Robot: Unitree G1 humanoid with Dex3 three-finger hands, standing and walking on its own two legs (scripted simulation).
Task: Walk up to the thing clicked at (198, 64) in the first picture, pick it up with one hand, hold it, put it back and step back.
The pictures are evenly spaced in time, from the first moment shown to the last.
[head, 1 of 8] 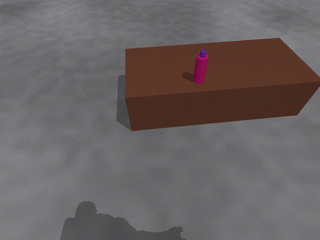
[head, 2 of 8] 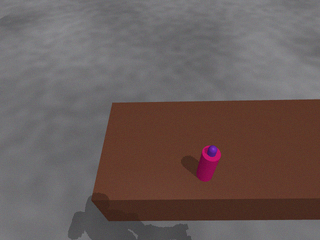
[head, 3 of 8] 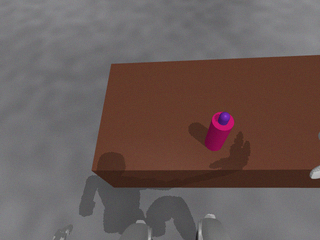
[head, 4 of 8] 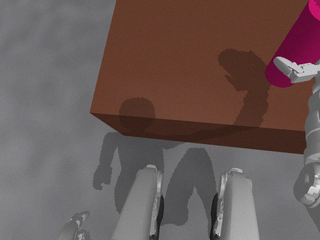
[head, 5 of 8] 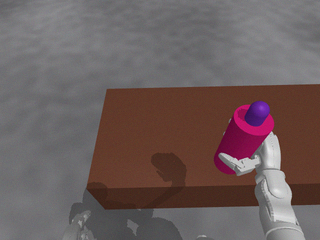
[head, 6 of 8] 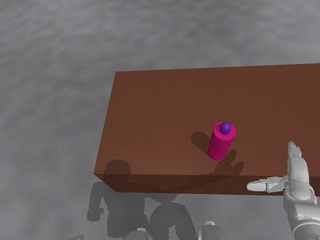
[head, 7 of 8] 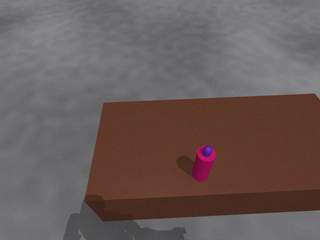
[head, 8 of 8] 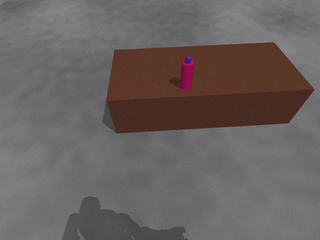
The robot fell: no
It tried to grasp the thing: yes
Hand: right
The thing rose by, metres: 0.35
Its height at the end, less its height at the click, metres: +0.00
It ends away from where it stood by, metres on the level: 0.02
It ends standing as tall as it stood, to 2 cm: yes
